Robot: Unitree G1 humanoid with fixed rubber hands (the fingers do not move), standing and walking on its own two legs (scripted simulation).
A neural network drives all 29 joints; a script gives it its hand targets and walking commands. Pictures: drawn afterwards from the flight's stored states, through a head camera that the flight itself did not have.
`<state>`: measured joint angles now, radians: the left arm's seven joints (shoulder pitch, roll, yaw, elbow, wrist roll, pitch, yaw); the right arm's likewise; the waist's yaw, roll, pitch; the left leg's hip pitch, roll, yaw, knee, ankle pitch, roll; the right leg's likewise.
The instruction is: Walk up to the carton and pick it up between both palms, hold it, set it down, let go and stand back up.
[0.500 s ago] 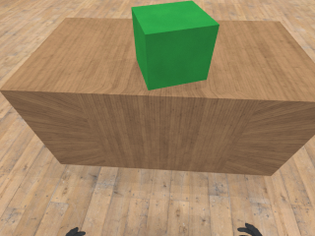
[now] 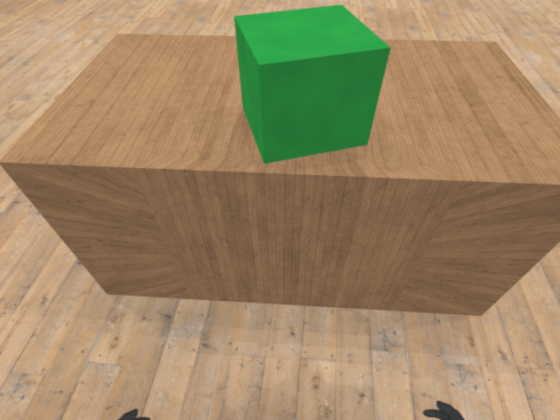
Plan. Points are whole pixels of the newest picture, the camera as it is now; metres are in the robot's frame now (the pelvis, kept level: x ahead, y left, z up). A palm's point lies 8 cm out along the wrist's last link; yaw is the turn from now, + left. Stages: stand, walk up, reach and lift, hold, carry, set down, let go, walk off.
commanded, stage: stand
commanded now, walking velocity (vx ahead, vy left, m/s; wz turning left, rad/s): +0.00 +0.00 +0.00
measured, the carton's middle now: (303, 83) +0.85 -0.07 +0.05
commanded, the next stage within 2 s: none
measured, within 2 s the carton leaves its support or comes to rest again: neither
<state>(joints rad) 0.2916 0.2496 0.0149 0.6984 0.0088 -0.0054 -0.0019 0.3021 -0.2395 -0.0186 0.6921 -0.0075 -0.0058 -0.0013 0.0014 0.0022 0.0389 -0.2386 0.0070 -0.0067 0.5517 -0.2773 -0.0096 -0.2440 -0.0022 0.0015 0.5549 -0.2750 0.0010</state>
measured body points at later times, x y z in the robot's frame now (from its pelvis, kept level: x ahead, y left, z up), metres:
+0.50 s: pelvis +0.00 +0.00 +0.00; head +0.01 +0.00 +0.45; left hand +0.10 +0.26 -0.12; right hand +0.09 -0.25 -0.12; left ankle +0.01 +0.13 -0.73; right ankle +0.02 -0.12 -0.73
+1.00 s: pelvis +0.00 +0.00 +0.00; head +0.01 +0.00 +0.45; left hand +0.09 +0.26 -0.12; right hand +0.08 -0.26 -0.12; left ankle +0.01 +0.13 -0.73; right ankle +0.02 -0.12 -0.73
